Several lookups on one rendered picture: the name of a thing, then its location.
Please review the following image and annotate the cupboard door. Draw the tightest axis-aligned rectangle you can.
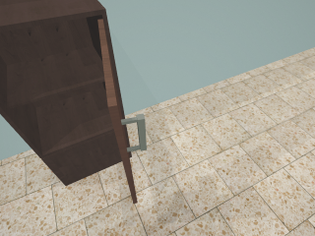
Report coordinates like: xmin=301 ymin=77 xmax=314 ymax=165
xmin=97 ymin=19 xmax=138 ymax=204

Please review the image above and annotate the handle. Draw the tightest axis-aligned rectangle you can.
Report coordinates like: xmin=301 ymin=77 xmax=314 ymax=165
xmin=121 ymin=113 xmax=147 ymax=152

